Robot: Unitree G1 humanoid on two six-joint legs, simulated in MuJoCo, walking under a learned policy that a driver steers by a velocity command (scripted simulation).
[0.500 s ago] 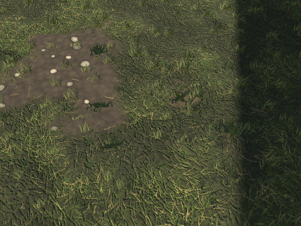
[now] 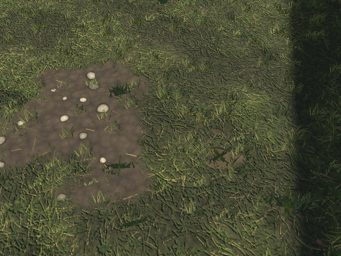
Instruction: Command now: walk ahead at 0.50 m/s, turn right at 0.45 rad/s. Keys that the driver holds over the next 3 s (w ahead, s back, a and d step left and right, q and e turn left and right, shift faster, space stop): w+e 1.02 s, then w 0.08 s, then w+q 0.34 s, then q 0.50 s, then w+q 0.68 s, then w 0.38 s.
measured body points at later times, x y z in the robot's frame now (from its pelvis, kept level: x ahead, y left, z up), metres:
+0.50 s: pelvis +0.26 +0.02 +0.00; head +0.28 +0.02 +0.45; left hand +0.49 +0.20 -0.11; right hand +0.17 -0.23 -0.13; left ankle +0.20 +0.13 -0.74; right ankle +0.35 -0.14 -0.69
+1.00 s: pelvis +0.49 -0.12 +0.00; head +0.51 -0.16 +0.45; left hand +0.65 +0.11 -0.12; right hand +0.50 -0.43 -0.11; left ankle +0.71 -0.05 -0.68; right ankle +0.41 -0.13 -0.74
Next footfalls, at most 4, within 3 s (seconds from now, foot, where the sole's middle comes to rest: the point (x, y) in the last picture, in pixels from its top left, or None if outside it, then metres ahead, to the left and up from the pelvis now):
0.12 left None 0.24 0.13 -0.78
0.66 right None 0.44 -0.15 -0.78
1.20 left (245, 182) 0.80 -0.20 -0.78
1.70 right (304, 165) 0.91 -0.48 -0.78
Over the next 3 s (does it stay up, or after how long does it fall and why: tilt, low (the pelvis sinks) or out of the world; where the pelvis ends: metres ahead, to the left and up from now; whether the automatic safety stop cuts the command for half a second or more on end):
stays up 1.24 -0.32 -0.01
